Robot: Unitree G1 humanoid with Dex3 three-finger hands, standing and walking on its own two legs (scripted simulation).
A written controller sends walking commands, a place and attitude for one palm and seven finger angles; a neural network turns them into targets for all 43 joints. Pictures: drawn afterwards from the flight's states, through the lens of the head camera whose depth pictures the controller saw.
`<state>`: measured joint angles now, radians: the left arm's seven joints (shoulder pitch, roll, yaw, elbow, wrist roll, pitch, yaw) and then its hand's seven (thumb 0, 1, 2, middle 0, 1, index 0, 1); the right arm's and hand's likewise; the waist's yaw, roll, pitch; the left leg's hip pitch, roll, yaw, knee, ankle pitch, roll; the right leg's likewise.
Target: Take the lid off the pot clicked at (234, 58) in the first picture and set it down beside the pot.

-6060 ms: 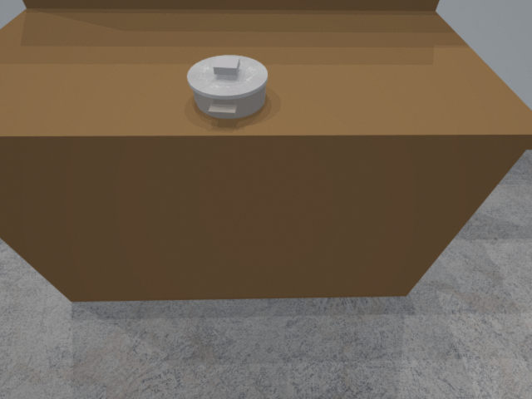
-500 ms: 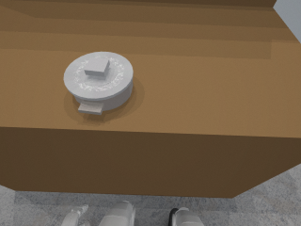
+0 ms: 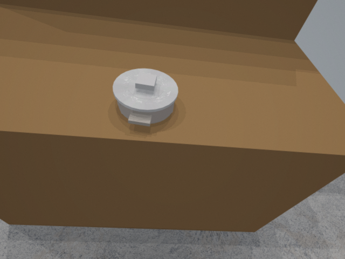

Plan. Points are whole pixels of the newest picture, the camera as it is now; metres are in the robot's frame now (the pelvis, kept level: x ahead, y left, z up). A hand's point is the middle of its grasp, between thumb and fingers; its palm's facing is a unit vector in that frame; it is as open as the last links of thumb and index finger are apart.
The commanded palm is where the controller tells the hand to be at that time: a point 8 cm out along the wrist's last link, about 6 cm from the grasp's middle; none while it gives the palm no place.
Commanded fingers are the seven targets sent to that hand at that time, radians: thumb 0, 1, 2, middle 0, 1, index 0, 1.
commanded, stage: come to a stop and stand still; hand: left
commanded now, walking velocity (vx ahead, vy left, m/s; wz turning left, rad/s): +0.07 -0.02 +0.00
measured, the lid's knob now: (146, 81) +0.50 +0.10 +0.14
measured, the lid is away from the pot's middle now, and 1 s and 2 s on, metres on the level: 0.00 0.00 0.00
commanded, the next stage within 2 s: look again from close up in 0.68 s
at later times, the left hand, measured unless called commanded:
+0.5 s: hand out of the picture +0.02 +0.11 -0.19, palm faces +0.04 -0.98 -0.18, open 7.2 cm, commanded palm none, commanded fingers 0.00 0.90 0.90 -0.20 -0.30 -0.20 -0.30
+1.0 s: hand out of the picture +0.02 +0.14 -0.19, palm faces +0.01 -0.98 -0.19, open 7.3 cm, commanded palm none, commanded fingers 0.00 0.90 0.90 -0.20 -0.30 -0.20 -0.30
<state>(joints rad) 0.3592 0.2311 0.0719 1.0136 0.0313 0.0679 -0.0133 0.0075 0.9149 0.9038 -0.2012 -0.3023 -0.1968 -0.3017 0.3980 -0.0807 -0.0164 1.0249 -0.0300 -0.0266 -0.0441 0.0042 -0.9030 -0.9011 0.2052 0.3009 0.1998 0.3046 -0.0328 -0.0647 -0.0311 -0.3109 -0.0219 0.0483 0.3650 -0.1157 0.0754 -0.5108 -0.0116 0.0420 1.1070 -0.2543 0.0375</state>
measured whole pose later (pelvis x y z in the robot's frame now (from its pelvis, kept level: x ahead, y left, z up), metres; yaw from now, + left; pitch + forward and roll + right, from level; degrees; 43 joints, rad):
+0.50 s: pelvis +0.01 -0.06 -0.01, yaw -1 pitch +0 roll +0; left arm 0.31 0.14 0.02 1.10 0.00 -0.01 0.04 0.01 0.95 0.90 -0.20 -0.30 -0.20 -0.30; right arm 0.33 -0.12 -0.02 1.14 -0.02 0.00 -0.04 0.00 -0.91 -0.90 0.20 0.30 0.19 0.30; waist -0.02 0.00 -0.02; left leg -0.26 0.04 0.03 0.49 -0.23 -0.03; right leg -0.10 0.03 -0.05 0.44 -0.34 -0.04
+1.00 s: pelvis +0.01 -0.03 -0.02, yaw -2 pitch +0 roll -1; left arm 0.33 0.14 0.00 1.05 0.01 -0.02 0.05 0.01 0.91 0.90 -0.21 -0.30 -0.20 -0.30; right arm 0.24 -0.17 -0.02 1.01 -0.01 -0.02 -0.03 0.00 -0.93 -0.90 0.20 0.30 0.19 0.30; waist 0.00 0.01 0.01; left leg -0.30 0.00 0.03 0.62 -0.32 0.04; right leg -0.15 0.01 -0.02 0.54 -0.39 0.00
